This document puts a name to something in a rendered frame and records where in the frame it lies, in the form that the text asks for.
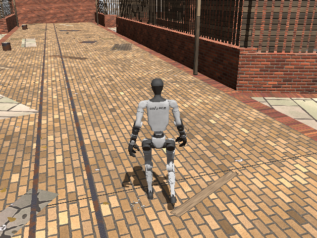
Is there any robot left hand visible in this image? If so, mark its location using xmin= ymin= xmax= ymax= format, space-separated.
xmin=128 ymin=144 xmax=140 ymax=157

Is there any robot left upper arm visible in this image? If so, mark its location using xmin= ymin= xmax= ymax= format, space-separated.
xmin=135 ymin=100 xmax=148 ymax=128

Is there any robot right upper arm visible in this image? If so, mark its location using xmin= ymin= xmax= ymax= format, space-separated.
xmin=168 ymin=100 xmax=182 ymax=126

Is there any robot torso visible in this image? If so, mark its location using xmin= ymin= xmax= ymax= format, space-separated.
xmin=146 ymin=99 xmax=169 ymax=149

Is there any robot right hand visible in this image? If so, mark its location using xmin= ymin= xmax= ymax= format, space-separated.
xmin=175 ymin=137 xmax=187 ymax=147

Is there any left robot forearm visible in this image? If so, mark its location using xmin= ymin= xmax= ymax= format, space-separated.
xmin=129 ymin=121 xmax=140 ymax=145

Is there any right robot foot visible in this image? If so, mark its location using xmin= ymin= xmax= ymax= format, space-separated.
xmin=169 ymin=195 xmax=177 ymax=203

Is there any right robot forearm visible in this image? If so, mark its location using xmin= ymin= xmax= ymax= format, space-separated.
xmin=177 ymin=119 xmax=186 ymax=138

